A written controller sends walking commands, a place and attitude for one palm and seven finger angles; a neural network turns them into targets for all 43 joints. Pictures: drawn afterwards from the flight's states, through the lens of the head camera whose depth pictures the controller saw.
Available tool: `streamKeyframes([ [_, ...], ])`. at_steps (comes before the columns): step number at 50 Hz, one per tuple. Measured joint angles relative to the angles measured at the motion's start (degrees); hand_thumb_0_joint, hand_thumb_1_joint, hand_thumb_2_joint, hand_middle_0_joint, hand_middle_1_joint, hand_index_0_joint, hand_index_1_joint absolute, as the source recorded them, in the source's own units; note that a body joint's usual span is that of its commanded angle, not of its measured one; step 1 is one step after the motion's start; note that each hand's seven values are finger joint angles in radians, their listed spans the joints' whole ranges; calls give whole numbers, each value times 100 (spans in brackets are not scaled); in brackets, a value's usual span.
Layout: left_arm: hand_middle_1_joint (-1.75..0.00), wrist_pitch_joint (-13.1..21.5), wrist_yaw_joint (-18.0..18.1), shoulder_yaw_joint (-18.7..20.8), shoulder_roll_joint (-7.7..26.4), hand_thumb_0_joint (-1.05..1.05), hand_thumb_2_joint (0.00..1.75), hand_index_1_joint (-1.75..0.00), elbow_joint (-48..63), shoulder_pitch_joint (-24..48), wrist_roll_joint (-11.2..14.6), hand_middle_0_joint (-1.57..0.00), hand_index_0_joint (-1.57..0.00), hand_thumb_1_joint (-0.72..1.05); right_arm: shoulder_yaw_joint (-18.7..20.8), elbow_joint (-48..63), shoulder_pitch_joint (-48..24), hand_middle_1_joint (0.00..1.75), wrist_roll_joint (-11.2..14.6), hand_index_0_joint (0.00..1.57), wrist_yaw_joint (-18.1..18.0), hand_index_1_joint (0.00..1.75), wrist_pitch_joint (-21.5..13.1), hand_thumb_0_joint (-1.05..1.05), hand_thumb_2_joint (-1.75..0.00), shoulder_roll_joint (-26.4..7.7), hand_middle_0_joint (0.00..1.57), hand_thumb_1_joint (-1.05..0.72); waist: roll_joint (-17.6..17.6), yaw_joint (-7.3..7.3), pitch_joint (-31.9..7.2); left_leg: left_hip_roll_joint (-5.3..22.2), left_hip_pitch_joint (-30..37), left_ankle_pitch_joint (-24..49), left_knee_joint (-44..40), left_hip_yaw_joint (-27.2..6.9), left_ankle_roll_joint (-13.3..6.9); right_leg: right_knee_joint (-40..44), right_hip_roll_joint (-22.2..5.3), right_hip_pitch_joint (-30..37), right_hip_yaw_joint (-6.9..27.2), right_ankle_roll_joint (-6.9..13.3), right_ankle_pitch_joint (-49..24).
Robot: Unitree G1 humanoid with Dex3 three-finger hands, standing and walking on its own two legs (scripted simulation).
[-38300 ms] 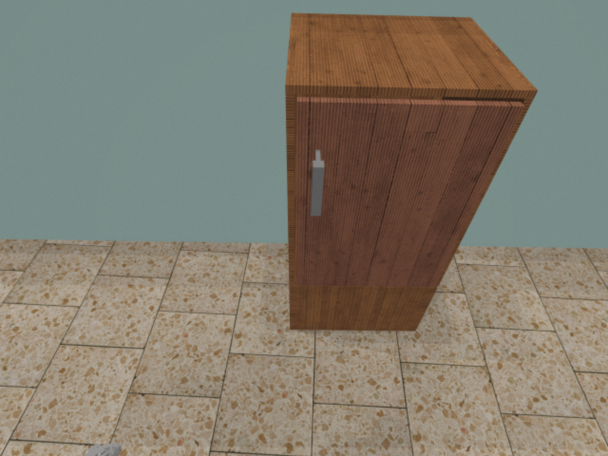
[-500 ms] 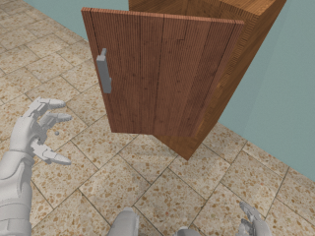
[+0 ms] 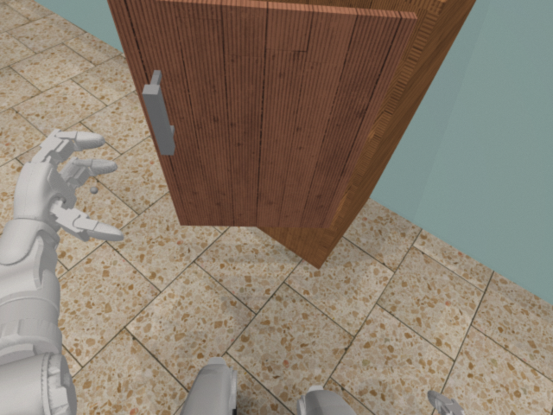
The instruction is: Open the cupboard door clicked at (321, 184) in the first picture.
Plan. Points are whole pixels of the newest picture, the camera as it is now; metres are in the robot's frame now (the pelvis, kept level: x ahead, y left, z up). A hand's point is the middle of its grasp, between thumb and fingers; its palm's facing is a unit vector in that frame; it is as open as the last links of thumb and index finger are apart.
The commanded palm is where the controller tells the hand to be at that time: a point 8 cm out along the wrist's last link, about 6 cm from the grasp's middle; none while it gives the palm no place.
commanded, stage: move the hooked fingers beside the handle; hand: left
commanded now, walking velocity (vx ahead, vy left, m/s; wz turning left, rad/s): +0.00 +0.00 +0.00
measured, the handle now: (162, 114) +0.57 +0.20 +0.06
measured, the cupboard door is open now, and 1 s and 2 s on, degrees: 37 37 37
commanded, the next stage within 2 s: slide the fingers in behind the handle in 1.54 s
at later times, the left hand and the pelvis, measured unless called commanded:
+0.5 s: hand (114, 153) +0.47 +0.26 +0.07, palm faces +0.04 -1.00 -0.02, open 13.9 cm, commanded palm +0.46 +0.29 +0.06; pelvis +0.00 +0.00 -0.01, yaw -1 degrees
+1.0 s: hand (119, 139) +0.51 +0.26 +0.06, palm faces +0.05 -1.00 -0.01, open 13.9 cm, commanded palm +0.50 +0.29 +0.06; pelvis +0.01 +0.00 -0.02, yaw -2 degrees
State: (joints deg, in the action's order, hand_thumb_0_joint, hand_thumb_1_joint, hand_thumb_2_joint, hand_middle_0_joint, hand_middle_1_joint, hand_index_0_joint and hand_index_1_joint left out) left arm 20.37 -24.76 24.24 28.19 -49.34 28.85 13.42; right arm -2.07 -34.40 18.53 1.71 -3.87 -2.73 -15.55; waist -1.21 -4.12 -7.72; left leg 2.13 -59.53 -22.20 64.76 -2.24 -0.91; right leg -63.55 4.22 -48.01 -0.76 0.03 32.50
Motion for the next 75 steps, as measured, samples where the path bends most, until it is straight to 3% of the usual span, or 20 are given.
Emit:
streamKeyframes([
  [15, -120, 217, -8, 132, 344, -1, 30, -120, -1006, 975, -252, -30, -30, -50, 31, -178, 111, 30, -35, 20, 44, 30, 258, 1, -90, -32, 20, -91, -4, -133, -18, 45, -414, -68, 237, -45, 33, -240, 55, -409, -39, 33, 76],
  [40, -120, 33, 239, 441, 1188, -1, 30, -120, -2017, 2414, -781, -30, -30, -49, -89, -188, 287, 30, -137, 20, 127, 30, 539, 1, -90, -50, 20, -91, -73, -574, 37, 160, -1153, -177, 582, -87, 36, -505, 177, -1125, -57, 31, 129],
  [51, -120, 45, 197, 542, 1058, -1, 30, -120, -1748, 2042, -696, -30, -30, -49, -67, -189, 374, 30, -128, 20, 181, 30, 665, 1, -90, 1, 20, -91, -65, -503, 39, 164, -1036, -190, 477, -38, 4, -356, 171, -1004, -5, -1, 100],
  [61, -120, 52, 226, 299, 1033, -1, 30, -120, -1945, 2232, -704, -30, -30, -50, -89, -167, 203, 30, -128, 20, 158, 30, 640, 1, -90, -12, 20, -91, -24, -509, 16, 112, -1009, -176, 472, -118, -2, -304, 139, -921, -89, -5, 98],
  [75, -120, 100, 294, 349, 941, -1, 30, -120, -1732, 2098, -708, -30, -30, -50, -79, -92, 179, 30, -152, 20, 194, 30, 672, 1, -90, -1, 20, -91, -51, -488, 23, 119, -1040, -179, 511, -93, -10, -358, 141, -966, -65, -15, 102],
])
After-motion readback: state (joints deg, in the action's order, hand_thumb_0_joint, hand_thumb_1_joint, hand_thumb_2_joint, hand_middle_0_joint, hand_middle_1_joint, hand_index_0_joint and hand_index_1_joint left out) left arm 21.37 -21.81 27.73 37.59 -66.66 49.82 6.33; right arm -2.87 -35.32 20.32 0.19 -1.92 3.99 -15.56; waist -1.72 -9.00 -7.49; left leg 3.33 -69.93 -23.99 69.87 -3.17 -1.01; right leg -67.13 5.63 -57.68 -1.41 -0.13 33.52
